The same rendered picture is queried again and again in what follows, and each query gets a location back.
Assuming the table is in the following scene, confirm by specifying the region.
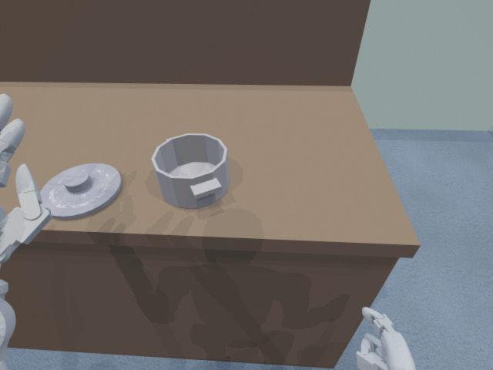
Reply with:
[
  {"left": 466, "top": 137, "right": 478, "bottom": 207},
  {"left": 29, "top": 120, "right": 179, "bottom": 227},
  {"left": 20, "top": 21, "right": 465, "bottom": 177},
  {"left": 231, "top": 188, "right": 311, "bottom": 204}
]
[{"left": 0, "top": 0, "right": 421, "bottom": 368}]

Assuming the robot right hand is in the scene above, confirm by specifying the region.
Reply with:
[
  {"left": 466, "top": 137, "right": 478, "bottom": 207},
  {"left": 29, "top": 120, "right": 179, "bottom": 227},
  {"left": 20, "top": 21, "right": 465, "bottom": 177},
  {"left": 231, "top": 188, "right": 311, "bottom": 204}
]
[{"left": 356, "top": 307, "right": 416, "bottom": 370}]

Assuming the robot left hand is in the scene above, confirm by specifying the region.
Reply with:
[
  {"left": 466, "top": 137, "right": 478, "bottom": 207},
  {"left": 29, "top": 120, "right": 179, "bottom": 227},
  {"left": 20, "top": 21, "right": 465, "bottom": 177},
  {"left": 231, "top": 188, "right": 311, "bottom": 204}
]
[{"left": 0, "top": 94, "right": 52, "bottom": 268}]

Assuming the pot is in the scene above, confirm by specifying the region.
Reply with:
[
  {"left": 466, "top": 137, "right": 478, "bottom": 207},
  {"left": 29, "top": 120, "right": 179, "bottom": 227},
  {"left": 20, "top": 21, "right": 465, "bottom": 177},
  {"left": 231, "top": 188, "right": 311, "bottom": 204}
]
[{"left": 151, "top": 133, "right": 230, "bottom": 209}]

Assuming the lid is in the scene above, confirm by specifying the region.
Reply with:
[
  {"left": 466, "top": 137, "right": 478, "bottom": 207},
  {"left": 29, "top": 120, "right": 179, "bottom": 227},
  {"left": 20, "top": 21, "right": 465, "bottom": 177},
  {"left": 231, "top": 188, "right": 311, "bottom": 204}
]
[{"left": 40, "top": 163, "right": 122, "bottom": 219}]

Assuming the robot left forearm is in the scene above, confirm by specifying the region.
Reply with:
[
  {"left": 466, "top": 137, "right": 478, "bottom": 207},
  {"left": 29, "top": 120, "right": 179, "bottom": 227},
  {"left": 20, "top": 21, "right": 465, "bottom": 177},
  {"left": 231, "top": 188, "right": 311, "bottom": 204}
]
[{"left": 0, "top": 279, "right": 16, "bottom": 370}]

